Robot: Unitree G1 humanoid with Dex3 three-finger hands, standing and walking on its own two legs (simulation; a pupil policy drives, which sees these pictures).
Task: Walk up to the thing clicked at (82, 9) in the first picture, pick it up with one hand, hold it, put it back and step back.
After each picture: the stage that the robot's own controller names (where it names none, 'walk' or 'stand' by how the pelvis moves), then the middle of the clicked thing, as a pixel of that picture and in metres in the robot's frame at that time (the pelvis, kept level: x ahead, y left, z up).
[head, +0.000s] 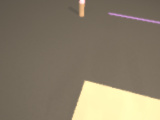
stand; (81, 8) +2.20 -0.02 -0.66
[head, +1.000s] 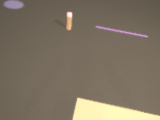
walk; (69, 21) +2.08 +0.09 -0.65
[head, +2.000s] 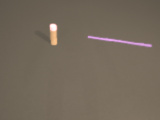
walk; (53, 35) +1.45 +0.24 -0.65
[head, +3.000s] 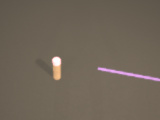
walk; (56, 69) +0.99 +0.18 -0.65
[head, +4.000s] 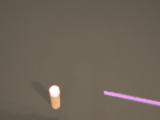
walk; (55, 97) +0.64 +0.17 -0.65
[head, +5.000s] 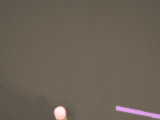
stand; (61, 118) +0.46 +0.15 -0.63
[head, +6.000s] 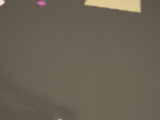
stand; out of the picture +0.43 +0.15 -0.65
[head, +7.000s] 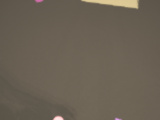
stand; out of the picture +0.44 +0.16 -0.66
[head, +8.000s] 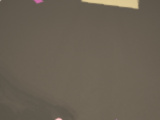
stand; out of the picture +0.42 +0.16 -0.66
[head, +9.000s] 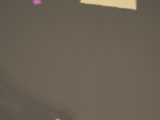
stand; out of the picture +0.42 +0.16 -0.66
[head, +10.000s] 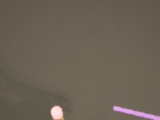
go down; (58, 117) +0.44 +0.16 -0.65
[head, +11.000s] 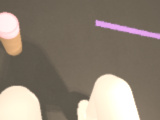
go down; (10, 38) +0.51 +0.19 -0.24
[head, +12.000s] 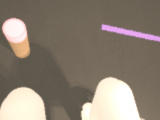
close in; (19, 41) +0.51 +0.18 -0.25
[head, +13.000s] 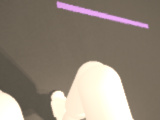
close in; out of the picture +0.51 +0.23 -0.17
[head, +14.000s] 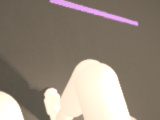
lift; out of the picture +0.50 +0.23 -0.18
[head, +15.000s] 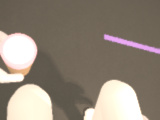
lift; (19, 60) +0.38 +0.19 -0.05
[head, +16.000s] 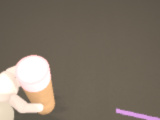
hold; (39, 90) +0.30 +0.13 +0.09
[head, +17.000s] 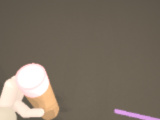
hold; (42, 96) +0.30 +0.13 +0.05
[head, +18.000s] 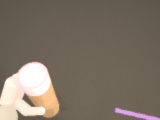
hold; (43, 95) +0.30 +0.13 +0.05
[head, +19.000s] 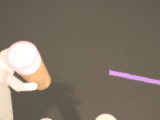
crouch; (34, 71) +0.38 +0.14 -0.01
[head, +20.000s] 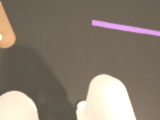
lower; out of the picture +0.51 +0.18 -0.05
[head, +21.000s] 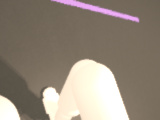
lower; out of the picture +0.47 +0.23 -0.18
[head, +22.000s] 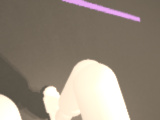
lower; out of the picture +0.47 +0.23 -0.18
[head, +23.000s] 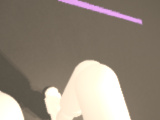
lower; out of the picture +0.47 +0.22 -0.18
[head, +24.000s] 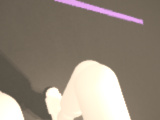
lower; out of the picture +0.46 +0.22 -0.18
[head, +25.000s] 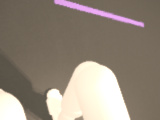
open; out of the picture +0.48 +0.20 -0.19
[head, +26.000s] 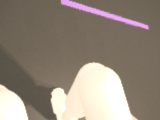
stand; out of the picture +0.48 +0.20 -0.19
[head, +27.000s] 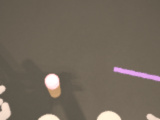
stand; (53, 87) +0.45 +0.13 -0.45
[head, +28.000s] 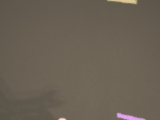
stand; out of the picture +0.41 +0.11 -0.60
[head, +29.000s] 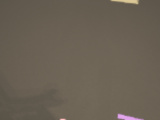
stand; out of the picture +0.40 +0.11 -0.60
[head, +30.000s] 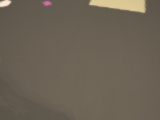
stand; out of the picture +0.42 +0.10 -0.65
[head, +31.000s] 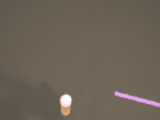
walk; (65, 105) +0.47 +0.06 -0.64
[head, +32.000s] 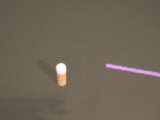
walk; (61, 75) +0.69 +0.14 -0.63
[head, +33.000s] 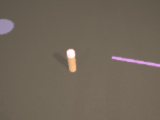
stand; (71, 61) +1.03 +0.17 -0.63
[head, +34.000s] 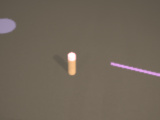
stand; (71, 64) +1.05 +0.10 -0.65
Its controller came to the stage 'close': yes
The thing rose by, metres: 0.69
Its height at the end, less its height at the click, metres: +0.00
